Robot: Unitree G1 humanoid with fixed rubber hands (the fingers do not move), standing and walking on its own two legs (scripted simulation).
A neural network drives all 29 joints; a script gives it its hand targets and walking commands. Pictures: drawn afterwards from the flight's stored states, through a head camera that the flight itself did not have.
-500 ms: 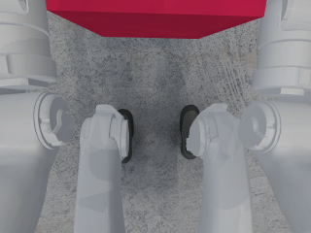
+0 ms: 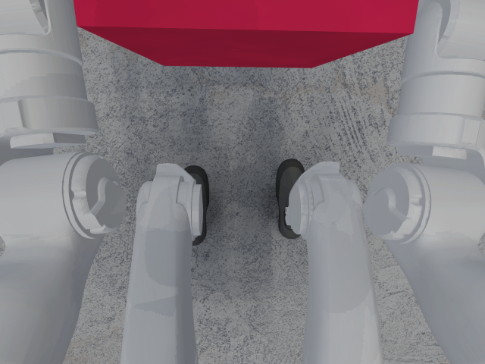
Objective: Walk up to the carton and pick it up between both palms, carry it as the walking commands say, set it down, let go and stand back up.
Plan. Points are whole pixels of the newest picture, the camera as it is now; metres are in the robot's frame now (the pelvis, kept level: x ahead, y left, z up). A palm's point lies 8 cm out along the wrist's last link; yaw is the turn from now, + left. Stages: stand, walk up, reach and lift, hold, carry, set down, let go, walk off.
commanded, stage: reach and lift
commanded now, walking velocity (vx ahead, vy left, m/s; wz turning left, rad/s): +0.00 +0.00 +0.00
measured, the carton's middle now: out of the picture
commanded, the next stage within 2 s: none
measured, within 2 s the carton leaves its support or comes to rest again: neither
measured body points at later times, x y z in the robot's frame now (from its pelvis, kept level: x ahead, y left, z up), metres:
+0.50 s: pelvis -0.01 +0.00 +0.05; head +0.34 +0.00 +0.33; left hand +0.58 +0.18 -0.02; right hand +0.56 -0.17 -0.04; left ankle +0.14 +0.13 -0.46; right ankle +0.16 -0.12 -0.46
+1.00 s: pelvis +0.00 +0.00 +0.11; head +0.32 +0.00 +0.42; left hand +0.55 +0.18 +0.05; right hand +0.53 -0.17 +0.03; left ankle +0.14 +0.13 -0.46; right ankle +0.16 -0.12 -0.46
